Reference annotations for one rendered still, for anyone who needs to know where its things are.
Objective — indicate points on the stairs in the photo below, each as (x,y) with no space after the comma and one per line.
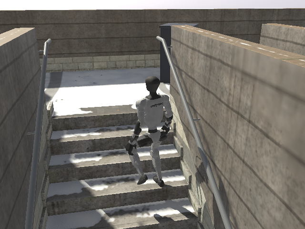
(93,183)

